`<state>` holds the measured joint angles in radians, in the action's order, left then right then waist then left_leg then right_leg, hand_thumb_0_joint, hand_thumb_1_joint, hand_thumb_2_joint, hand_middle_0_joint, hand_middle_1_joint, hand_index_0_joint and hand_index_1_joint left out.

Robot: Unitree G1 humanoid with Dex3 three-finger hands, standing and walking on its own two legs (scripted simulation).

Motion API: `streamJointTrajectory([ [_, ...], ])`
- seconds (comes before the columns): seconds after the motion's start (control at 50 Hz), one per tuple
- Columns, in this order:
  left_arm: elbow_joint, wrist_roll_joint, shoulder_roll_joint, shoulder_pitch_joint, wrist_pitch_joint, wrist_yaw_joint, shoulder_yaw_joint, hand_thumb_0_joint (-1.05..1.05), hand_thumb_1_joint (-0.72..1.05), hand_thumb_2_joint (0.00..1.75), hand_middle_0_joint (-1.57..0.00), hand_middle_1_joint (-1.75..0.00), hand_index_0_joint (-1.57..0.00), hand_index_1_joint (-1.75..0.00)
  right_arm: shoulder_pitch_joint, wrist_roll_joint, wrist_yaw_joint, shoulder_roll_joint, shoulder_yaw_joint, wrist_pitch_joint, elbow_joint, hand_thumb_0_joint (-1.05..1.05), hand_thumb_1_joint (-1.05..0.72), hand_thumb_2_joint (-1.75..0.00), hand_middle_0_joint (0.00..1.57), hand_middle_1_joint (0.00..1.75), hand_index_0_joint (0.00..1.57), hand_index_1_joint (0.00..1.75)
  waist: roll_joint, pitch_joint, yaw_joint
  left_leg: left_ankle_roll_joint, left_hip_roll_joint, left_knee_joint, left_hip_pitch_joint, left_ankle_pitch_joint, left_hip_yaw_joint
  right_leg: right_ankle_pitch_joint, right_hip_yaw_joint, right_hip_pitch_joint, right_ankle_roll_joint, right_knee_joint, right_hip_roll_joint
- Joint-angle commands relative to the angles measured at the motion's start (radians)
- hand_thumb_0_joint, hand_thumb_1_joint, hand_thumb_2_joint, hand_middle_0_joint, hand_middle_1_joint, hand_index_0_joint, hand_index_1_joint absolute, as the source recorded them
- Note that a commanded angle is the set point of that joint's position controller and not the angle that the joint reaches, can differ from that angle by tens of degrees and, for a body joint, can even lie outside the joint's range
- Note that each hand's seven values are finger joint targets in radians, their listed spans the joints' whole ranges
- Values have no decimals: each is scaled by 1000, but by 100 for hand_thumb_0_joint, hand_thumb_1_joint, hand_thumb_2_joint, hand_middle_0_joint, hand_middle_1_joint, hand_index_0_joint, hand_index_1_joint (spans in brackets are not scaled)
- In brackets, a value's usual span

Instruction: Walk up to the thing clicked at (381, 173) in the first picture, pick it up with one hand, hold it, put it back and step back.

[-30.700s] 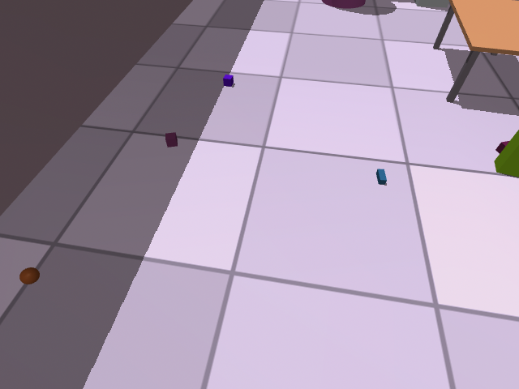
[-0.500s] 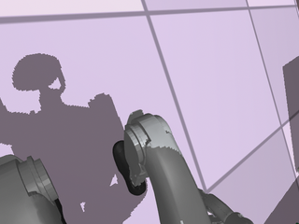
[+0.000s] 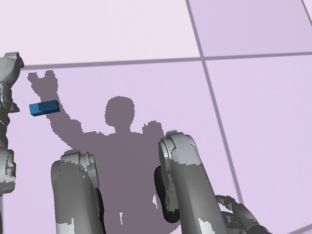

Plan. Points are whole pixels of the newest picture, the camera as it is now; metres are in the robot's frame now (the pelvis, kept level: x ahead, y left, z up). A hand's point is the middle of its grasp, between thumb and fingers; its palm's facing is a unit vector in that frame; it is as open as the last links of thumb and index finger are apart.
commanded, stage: withdraw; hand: left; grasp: from above
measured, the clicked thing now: (45, 108) +0.50 +0.28 -0.34
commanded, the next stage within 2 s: home in 0.30 s
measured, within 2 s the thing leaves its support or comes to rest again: neither
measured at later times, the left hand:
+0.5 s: hand (23, 94) +0.50 +0.29 -0.19, palm faces -0.36 -0.04 -0.93, open 12.5 cm
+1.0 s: hand out of the picture +0.35 +0.27 +0.01, palm faces -0.26 -0.65 -0.72, open 7.6 cm
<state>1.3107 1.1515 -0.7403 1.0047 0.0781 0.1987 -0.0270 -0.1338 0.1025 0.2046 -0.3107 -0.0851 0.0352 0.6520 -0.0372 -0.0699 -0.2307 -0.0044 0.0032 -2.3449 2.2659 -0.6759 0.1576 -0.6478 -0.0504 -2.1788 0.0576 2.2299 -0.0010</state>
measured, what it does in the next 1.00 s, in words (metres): rises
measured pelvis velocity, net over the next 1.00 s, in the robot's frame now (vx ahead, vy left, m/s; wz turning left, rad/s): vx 0.01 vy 0.00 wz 0.08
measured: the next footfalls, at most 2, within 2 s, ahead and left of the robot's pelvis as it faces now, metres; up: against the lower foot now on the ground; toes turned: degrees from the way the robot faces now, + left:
none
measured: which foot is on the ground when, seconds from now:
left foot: down 0.00-1.00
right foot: down 0.00-1.00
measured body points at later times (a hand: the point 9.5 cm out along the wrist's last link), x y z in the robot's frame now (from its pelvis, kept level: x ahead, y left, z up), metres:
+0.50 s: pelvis +0.00 +0.00 -0.03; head +0.25 +0.08 +0.33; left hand +0.51 +0.29 -0.14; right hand +0.01 -0.27 -0.11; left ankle +0.08 +0.12 -0.32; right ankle +0.11 -0.14 -0.32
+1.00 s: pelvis +0.01 +0.00 +0.12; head +0.19 +0.04 +0.53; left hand +0.36 +0.30 +0.05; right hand +0.19 -0.26 +0.00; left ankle +0.08 +0.12 -0.32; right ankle +0.11 -0.14 -0.32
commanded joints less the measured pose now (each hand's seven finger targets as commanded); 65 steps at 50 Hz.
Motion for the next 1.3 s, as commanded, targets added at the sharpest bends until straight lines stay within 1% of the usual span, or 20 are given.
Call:
streamJointTrajectory([
  [0.0,-79,6,-190,275,43,-18,25,0,-28,84,-29,-79,-28,-80,-220,-4,-69,-248,79,-33,-27,0,-89,-90,20,30,20,30,-122,-495,-73,32,20,271,-376,65,-91,74,-95,310,-102,-272,36],
  [0.08,-53,31,-240,317,96,14,40,0,-27,83,-28,-79,-28,-79,-203,4,-97,-227,49,-37,-26,0,-89,-90,20,30,20,30,-144,-508,-69,36,23,258,-358,57,-107,61,-79,312,-96,-262,35],
  [0.16,-2,75,-260,403,146,83,42,0,-27,82,-29,-78,-28,-78,-209,18,-109,-240,28,-29,-17,0,-89,-90,20,30,20,30,-191,-530,-102,32,15,233,-385,68,-91,85,-96,255,-97,-215,35],
  [0.22,53,105,-323,419,172,148,77,0,-29,82,-27,-80,-27,-80,-222,36,-108,-248,16,-16,-13,0,-89,-90,20,30,20,30,-230,-559,-97,29,17,205,-384,91,-99,101,-98,263,-95,-193,35],
  [0.3,68,145,-361,488,173,222,106,0,-29,82,-27,-79,-28,-79,-245,58,-108,-263,16,4,-10,0,-89,-89,20,30,20,30,-330,-588,-110,19,12,201,-459,86,-95,108,-118,216,-96,-160,35],
  [0.36,16,161,-396,450,151,259,150,0,-27,80,-30,-76,-30,-76,-263,67,-104,-275,29,21,-12,0,-90,-90,20,30,20,30,-404,-661,-88,11,11,196,-525,146,-98,168,-130,217,-99,-127,30],
  [0.42,-102,122,-396,386,106,266,184,0,-19,88,-25,-68,-22,-70,-258,53,-95,-279,62,24,-22,0,-89,-90,20,30,20,30,-471,-790,-44,2,10,218,-603,209,-105,219,-121,237,-106,-112,21],
  [0.46,-117,89,-351,348,69,249,175,0,-3,90,-23,-56,-21,-58,-271,42,-89,-275,83,23,-13,0,-89,-90,20,30,20,30,-459,-790,-48,4,7,230,-616,220,-104,231,-120,231,-108,-123,21],
  [0.5,-176,51,-354,343,41,227,188,0,13,86,-22,-50,-20,-51,-294,29,-83,-271,100,17,0,0,-89,-90,20,30,20,30,-444,-817,-32,10,9,243,-604,217,-109,236,-112,261,-106,-148,22],
  [0.56,-238,-33,-295,221,-7,164,193,0,32,84,-21,-43,-20,-44,-322,9,-69,-253,122,7,12,0,-89,-90,20,30,20,30,-397,-852,11,16,12,278,-638,278,-119,277,-97,344,-101,-192,19],
  [0.62,-391,-146,-203,122,-35,80,168,0,54,82,-19,-34,-19,-35,-314,-27,-67,-235,156,-17,-6,0,-90,-90,20,30,20,30,-370,-914,47,19,14,345,-678,277,-115,270,-81,412,-101,-245,19],
  [0.66,-417,-219,-151,-8,-66,22,159,0,68,80,-18,-28,-18,-28,-292,-50,-71,-221,161,-35,-22,0,-90,-90,20,30,20,30,-249,-817,46,30,14,387,-619,221,-107,238,-78,439,-96,-298,21],
  [0.72,-580,-346,-80,-110,-90,-62,158,0,89,90,-20,-30,-20,-30,-250,-69,-89,-203,174,-53,-49,0,-90,-90,20,30,20,30,-167,-782,64,36,13,430,-626,221,-101,246,-60,499,-92,-367,20],
  [0.74,-621,-385,-25,-150,-98,-90,126,0,90,90,-20,-30,-20,-30,-230,-71,-95,-197,174,-56,-61,0,-90,-90,20,30,20,30,-153,-734,59,36,13,452,-614,200,-96,227,-60,497,-94,-388,19],
  [0.78,-701,-457,-24,-237,-108,-121,153,0,90,90,-20,-30,-20,-30,-199,-84,-108,-190,178,-60,-80,0,-90,-90,20,30,20,30,-105,-698,84,37,8,495,-640,179,-86,205,-51,518,-94,-433,16],
  [0.82,-811,-510,9,-292,-109,-145,141,0,90,90,-20,-30,-20,-30,-164,-88,-117,-174,182,-58,-107,0,-90,-90,20,30,20,30,-117,-732,103,34,3,533,-697,184,-90,207,-39,565,-93,-463,12],
  [0.92,-986,-643,74,-404,-133,-145,142,0,90,90,-20,-30,-20,-30,-91,-110,-151,-142,181,-41,-151,0,-90,-90,20,30,20,30,-136,-687,131,26,-12,683,-821,85,-69,134,-28,624,-86,-558,5],
  [1.08,-1147,-855,204,-665,-246,-124,109,0,90,90,-20,-30,-20,-30,-8,-132,-219,-108,164,23,-194,0,-90,-90,20,30,20,30,-82,-608,127,25,-9,858,-985,41,-79,89,2,819,-78,-769,2],
  [1.16,-1219,-968,219,-774,-294,-113,132,0,90,90,-20,-30,-20,-30,23,-138,-252,-87,146,52,-214,0,-90,-90,20,30,20,30,-65,-540,135,29,-8,955,-1061,12,-78,56,21,918,-74,-875,0],
  [1.28,-1312,-1078,292,-958,-358,-94,134,0,90,90,-20,-30,-20,-30,-9,-144,-297,-51,116,91,-229,0,-90,-90,20,30,20,30,-63,-498,139,24,-10,1086,-1237,136,-79,166,24,1105,-72,-1010,2],
])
